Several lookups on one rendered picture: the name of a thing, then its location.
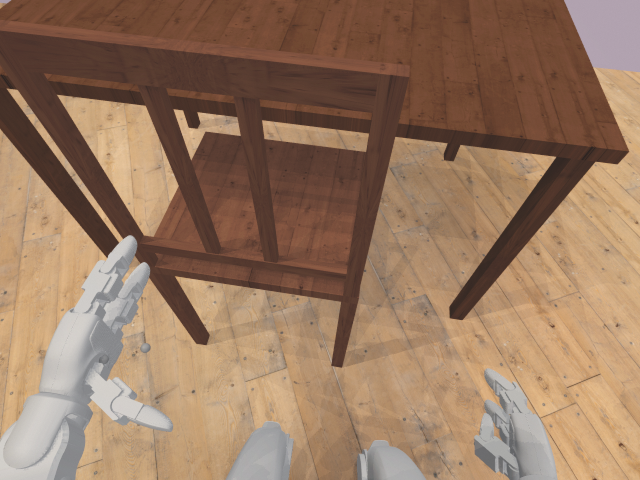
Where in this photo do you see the robot shin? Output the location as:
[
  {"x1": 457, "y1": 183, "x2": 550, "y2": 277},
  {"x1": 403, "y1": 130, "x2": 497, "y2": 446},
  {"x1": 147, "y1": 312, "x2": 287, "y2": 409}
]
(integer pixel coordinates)
[
  {"x1": 369, "y1": 440, "x2": 389, "y2": 449},
  {"x1": 250, "y1": 421, "x2": 281, "y2": 436}
]

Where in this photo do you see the robot right hand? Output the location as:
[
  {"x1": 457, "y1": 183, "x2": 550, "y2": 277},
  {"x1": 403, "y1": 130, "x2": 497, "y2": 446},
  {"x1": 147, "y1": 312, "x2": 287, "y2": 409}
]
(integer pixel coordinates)
[{"x1": 474, "y1": 368, "x2": 558, "y2": 480}]

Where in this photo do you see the robot left hand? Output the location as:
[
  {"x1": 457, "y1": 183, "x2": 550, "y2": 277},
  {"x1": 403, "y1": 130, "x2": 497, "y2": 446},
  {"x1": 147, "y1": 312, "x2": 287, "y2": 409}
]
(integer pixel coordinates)
[{"x1": 39, "y1": 235, "x2": 173, "y2": 432}]

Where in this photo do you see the robot left shin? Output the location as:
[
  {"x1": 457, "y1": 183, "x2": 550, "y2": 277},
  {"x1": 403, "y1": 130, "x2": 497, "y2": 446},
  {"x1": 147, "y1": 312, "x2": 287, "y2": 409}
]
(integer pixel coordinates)
[{"x1": 250, "y1": 421, "x2": 281, "y2": 436}]

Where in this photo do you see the chair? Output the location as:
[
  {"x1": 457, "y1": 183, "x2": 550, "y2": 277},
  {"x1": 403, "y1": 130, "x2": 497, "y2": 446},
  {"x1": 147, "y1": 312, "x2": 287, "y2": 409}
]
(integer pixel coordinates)
[{"x1": 0, "y1": 20, "x2": 410, "y2": 368}]

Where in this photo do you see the left robot forearm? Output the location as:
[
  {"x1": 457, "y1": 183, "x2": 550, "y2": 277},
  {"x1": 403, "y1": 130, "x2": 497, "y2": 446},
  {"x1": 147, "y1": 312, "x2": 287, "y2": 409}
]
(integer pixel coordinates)
[{"x1": 0, "y1": 393, "x2": 93, "y2": 480}]

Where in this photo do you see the table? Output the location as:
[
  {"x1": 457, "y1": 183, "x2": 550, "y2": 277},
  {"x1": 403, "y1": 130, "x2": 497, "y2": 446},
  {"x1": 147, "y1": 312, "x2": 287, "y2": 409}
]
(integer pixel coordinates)
[{"x1": 0, "y1": 0, "x2": 629, "y2": 320}]

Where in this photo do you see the robot right shin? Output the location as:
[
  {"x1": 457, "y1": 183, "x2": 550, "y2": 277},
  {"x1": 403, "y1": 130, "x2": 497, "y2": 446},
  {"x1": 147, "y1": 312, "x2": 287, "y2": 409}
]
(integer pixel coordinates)
[{"x1": 369, "y1": 440, "x2": 389, "y2": 449}]

